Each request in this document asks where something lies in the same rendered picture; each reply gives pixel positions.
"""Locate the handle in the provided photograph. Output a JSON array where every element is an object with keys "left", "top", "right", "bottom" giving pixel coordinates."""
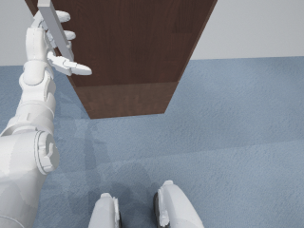
[{"left": 37, "top": 0, "right": 74, "bottom": 62}]

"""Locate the robot left thigh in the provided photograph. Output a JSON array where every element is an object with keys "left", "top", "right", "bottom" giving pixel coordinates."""
[{"left": 88, "top": 197, "right": 120, "bottom": 228}]

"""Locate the left robot hand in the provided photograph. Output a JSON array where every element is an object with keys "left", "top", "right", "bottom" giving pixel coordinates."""
[{"left": 26, "top": 10, "right": 92, "bottom": 76}]

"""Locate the right robot shin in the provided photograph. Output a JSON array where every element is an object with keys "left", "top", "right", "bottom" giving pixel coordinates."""
[{"left": 159, "top": 180, "right": 174, "bottom": 226}]

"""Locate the cupboard door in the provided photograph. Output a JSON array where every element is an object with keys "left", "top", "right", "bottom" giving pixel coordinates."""
[{"left": 31, "top": 0, "right": 214, "bottom": 87}]

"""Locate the robot left upper arm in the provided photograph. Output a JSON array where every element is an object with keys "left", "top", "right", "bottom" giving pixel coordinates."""
[{"left": 0, "top": 130, "right": 60, "bottom": 228}]

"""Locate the robot left forearm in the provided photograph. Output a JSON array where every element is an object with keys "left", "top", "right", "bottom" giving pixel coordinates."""
[{"left": 0, "top": 60, "right": 56, "bottom": 137}]

